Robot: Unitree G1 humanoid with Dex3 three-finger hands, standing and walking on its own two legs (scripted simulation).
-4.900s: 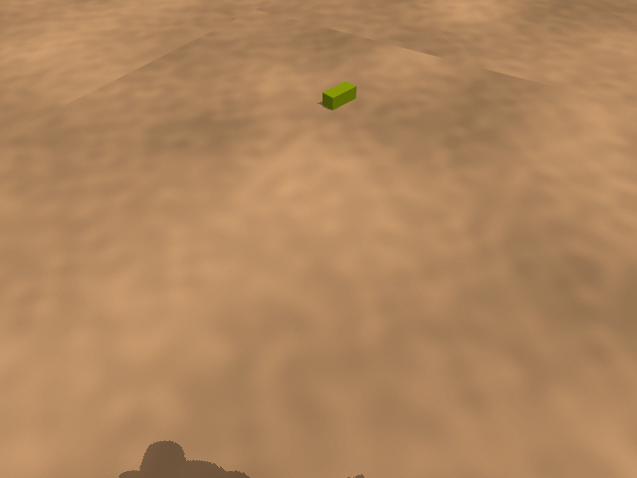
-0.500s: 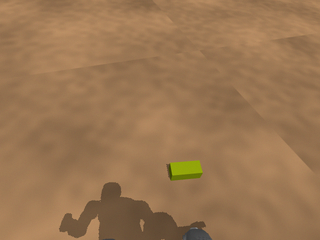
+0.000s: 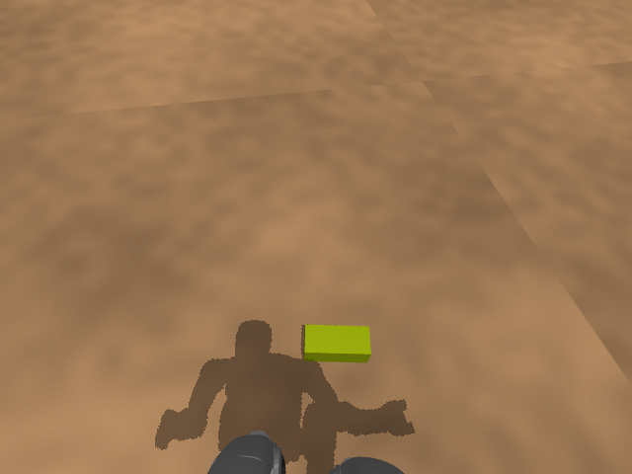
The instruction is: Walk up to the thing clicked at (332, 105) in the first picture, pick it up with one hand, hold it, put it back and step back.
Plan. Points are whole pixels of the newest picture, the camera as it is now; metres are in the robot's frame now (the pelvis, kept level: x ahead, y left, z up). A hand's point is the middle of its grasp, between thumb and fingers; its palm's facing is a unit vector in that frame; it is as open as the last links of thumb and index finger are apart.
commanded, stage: walk up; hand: left
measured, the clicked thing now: (336, 343) +0.53 -0.05 -0.70
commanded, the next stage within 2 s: none
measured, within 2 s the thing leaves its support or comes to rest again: neither
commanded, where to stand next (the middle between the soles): +0.18 -0.25 m, yaw +2 degrees
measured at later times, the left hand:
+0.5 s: hand out of the picture +0.06 +0.07 -0.12, palm faces -0.01 -0.93 -0.38, open 7.4 cm
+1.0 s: hand (338, 390) +0.24 -0.01 -0.13, palm faces +0.02 -0.91 -0.40, open 7.4 cm
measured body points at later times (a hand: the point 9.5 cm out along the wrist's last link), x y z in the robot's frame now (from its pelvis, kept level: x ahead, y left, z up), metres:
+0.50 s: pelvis +0.06 -0.22 +0.01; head +0.07 -0.21 +0.46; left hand +0.06 +0.12 -0.10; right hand +0.12 -0.58 -0.08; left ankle +0.12 -0.11 -0.64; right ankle +0.05 -0.33 -0.70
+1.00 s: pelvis +0.14 -0.29 +0.00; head +0.17 -0.29 +0.45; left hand +0.24 +0.04 -0.10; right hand +0.27 -0.58 -0.11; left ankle +0.21 -0.16 -0.70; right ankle +0.19 -0.44 -0.71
